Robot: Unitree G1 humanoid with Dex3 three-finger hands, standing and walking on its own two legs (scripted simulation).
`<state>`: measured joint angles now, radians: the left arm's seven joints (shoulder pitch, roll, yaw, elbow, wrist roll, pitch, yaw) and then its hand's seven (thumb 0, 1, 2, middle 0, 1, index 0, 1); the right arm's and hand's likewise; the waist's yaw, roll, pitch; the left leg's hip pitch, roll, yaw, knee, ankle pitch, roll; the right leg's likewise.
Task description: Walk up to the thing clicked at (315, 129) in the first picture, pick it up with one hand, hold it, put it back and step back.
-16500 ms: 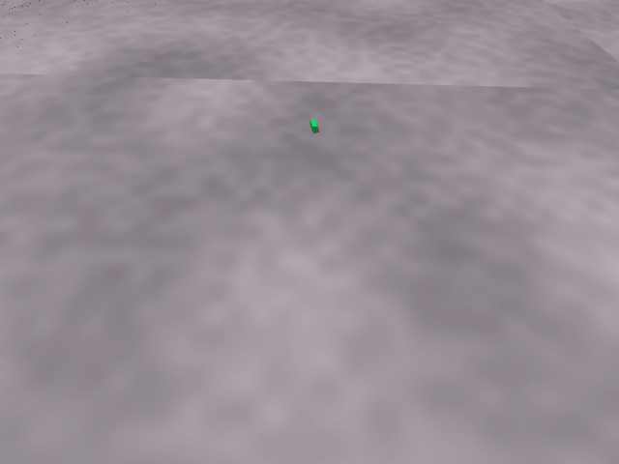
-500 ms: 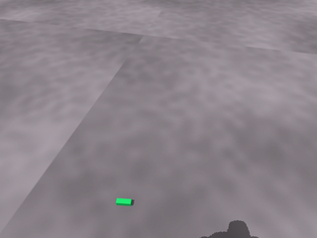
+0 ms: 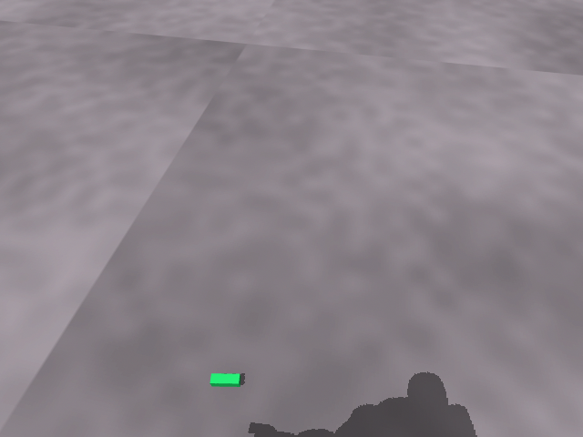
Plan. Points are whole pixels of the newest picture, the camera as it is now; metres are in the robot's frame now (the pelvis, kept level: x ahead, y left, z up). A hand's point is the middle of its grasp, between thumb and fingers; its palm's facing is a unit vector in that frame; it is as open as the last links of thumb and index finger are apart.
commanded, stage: walk up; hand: left
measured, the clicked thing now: (225, 380) +0.42 +0.22 -0.75
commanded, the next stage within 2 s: stand in 1.10 s
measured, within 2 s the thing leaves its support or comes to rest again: neither
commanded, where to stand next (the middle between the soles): +0.04 -0.02 m, yaw +0 degrees
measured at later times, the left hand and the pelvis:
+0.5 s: hand out of the picture +0.12 +0.24 -0.14, palm faces -0.03 -0.95 -0.32, open 7.4 cm; pelvis +0.01 -0.01 +0.02, yaw -1 degrees
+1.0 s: hand out of the picture +0.07 +0.24 -0.14, palm faces -0.01 -0.95 -0.32, open 7.4 cm; pelvis -0.01 -0.01 +0.02, yaw -1 degrees
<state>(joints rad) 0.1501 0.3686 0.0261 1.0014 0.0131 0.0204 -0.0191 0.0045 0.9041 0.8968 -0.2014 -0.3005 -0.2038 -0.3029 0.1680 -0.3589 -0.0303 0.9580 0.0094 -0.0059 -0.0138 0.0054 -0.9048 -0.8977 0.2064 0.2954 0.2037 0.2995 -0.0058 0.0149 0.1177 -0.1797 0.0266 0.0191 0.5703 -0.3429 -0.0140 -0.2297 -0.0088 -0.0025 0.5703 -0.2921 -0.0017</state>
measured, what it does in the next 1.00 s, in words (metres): stands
